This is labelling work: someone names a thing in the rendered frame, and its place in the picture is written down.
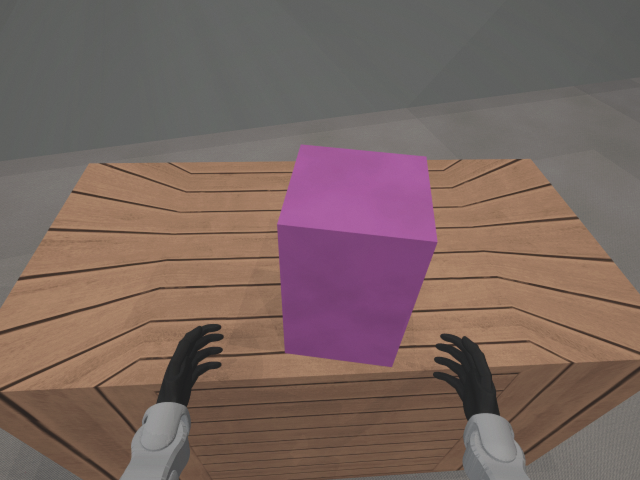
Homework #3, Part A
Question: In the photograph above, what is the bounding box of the left robot hand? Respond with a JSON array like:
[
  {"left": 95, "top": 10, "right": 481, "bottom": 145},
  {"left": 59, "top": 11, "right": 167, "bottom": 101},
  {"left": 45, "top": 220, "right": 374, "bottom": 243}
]
[{"left": 156, "top": 324, "right": 224, "bottom": 407}]

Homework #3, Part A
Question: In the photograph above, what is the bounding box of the robot left forearm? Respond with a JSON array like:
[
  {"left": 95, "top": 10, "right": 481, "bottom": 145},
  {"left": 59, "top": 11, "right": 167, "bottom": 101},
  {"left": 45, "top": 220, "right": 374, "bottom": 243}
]
[{"left": 119, "top": 402, "right": 191, "bottom": 480}]

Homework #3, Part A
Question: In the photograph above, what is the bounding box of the pedestal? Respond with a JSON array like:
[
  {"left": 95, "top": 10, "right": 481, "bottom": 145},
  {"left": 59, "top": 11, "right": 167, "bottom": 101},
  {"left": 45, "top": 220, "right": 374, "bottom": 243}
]
[{"left": 0, "top": 159, "right": 640, "bottom": 480}]

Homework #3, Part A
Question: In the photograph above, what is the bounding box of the carton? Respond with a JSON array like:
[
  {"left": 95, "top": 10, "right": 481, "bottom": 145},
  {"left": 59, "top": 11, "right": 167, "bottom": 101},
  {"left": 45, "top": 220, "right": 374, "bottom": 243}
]
[{"left": 277, "top": 144, "right": 438, "bottom": 367}]

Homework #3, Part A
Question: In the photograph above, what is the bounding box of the robot right forearm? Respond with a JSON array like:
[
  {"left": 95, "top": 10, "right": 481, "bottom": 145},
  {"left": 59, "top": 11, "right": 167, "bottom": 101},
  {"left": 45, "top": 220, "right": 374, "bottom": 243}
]
[{"left": 463, "top": 413, "right": 530, "bottom": 480}]

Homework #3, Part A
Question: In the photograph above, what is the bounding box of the right robot hand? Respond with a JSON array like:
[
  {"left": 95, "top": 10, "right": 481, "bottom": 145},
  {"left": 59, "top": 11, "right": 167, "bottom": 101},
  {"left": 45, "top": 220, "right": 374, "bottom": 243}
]
[{"left": 433, "top": 334, "right": 500, "bottom": 420}]

